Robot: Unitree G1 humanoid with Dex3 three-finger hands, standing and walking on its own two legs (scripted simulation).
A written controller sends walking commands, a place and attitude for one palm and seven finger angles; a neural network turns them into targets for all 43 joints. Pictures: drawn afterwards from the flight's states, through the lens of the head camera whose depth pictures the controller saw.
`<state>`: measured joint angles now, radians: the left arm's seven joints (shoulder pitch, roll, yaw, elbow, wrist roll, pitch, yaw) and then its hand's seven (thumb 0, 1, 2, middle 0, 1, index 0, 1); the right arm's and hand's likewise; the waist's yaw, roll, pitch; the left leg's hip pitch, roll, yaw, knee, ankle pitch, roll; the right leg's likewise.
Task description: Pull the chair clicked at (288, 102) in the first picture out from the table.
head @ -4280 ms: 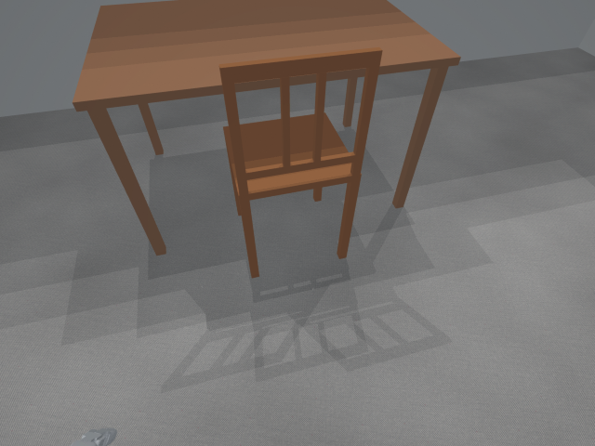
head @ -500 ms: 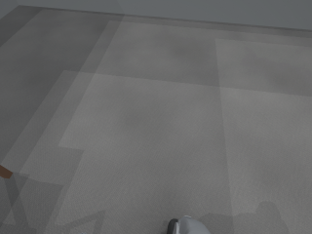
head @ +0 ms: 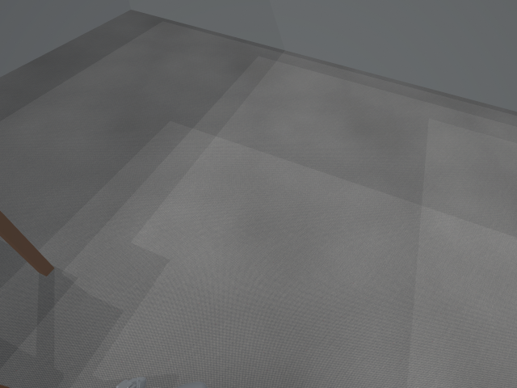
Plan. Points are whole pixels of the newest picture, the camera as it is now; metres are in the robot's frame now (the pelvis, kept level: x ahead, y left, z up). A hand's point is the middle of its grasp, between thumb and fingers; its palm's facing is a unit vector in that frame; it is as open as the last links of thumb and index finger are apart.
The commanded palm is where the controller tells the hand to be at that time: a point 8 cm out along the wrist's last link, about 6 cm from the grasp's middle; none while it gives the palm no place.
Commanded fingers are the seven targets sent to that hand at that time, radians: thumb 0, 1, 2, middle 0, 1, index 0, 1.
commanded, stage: turn to face it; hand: left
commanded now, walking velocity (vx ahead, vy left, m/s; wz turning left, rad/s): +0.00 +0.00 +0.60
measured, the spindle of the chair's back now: out of the picture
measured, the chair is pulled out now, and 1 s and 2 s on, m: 0.00 0.00 0.00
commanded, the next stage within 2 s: take the last steps up to it in 1.88 s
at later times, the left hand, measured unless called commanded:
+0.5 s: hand out of the picture +0.08 +0.21 -0.14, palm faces +0.31 -0.91 -0.27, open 7.4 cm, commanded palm none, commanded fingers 0.00 0.90 0.90 -0.20 -0.30 -0.20 -0.30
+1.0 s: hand out of the picture -0.09 +0.21 -0.18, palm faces +0.60 -0.76 -0.26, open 7.4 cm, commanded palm none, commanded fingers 0.00 0.90 0.90 -0.20 -0.30 -0.20 -0.30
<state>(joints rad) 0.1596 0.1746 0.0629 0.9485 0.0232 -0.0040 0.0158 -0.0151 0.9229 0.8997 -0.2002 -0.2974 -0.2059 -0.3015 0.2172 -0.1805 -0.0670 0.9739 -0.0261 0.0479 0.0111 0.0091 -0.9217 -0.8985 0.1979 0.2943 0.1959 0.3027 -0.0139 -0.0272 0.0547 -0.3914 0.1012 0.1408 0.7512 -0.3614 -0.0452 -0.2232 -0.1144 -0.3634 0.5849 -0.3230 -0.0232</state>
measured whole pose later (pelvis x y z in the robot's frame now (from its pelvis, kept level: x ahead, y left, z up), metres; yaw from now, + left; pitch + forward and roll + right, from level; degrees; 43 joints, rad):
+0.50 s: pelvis +0.02 -0.02 +0.00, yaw +17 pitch +2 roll +0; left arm 0.15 0.23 0.07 0.87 0.00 0.03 0.01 0.00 0.91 0.90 -0.20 -0.30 -0.20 -0.30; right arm 0.19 -0.22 -0.08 0.93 -0.02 0.05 0.01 0.01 -0.90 -0.90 0.20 0.30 0.20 0.30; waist -0.03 0.02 0.06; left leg -0.38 -0.05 -0.09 0.56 -0.21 0.01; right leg -0.28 -0.04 -0.02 0.59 -0.34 0.07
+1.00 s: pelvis +0.02 +0.01 +0.00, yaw +36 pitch +1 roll +0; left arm 0.25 0.28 0.08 0.93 0.01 0.07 0.02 0.00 0.90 0.90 -0.20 -0.30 -0.20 -0.30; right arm 0.10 -0.23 -0.06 0.88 -0.01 0.02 0.02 0.01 -0.91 -0.90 0.20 0.29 0.20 0.30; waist 0.02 -0.06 0.12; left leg -0.32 0.00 0.08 0.65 -0.35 0.05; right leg -0.39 -0.16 -0.10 1.05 -0.55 0.09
